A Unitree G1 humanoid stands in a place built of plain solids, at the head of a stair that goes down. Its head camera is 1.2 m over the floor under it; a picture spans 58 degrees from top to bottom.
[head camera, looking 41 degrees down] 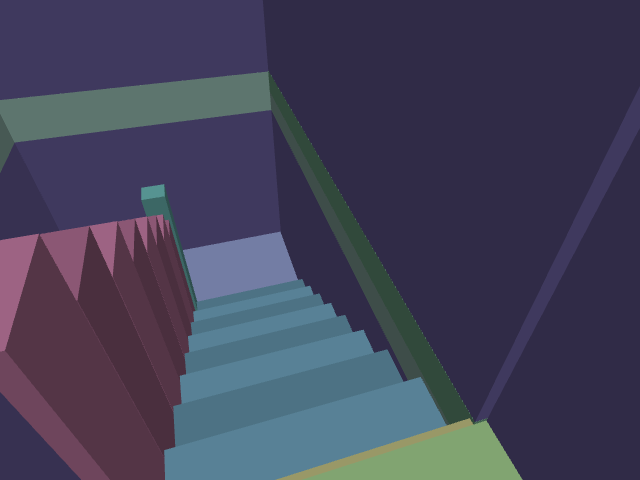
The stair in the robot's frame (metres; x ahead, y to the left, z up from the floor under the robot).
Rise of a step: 0.18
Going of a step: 0.25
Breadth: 0.88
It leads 17 degrees to the left of straight ahead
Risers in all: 9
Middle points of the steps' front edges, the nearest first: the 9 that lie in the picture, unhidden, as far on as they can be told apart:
0.48 -0.01 0.00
0.71 0.06 -0.17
0.95 0.14 -0.35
1.19 0.21 -0.53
1.43 0.28 -0.70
1.67 0.35 -0.88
1.91 0.42 -1.06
2.15 0.50 -1.23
2.38 0.57 -1.41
